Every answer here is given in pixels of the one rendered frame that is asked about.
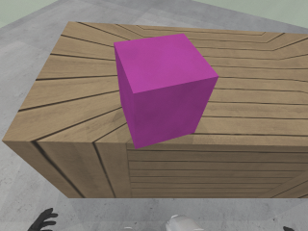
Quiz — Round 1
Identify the pedestal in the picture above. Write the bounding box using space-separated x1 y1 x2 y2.
2 21 308 198

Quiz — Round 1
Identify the robot right thigh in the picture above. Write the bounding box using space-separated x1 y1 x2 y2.
166 215 205 231

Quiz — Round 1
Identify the carton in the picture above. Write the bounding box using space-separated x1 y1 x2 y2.
114 33 219 149

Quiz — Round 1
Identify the left robot hand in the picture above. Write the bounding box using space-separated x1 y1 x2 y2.
27 208 58 231

